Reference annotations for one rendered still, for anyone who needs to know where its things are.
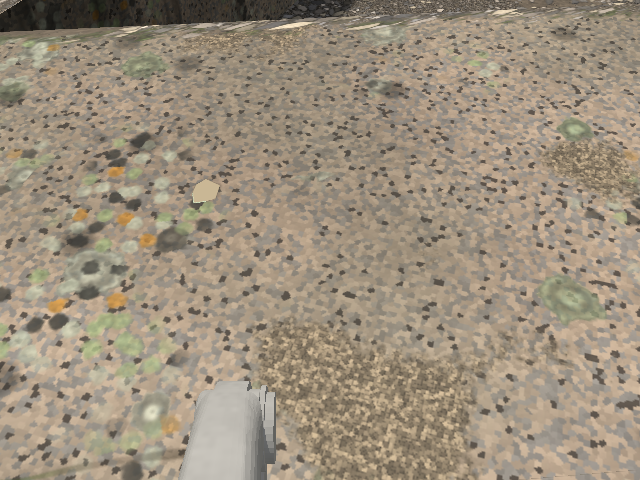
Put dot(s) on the robot left thigh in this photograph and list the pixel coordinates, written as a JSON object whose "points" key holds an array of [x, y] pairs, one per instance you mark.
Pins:
{"points": [[233, 436]]}

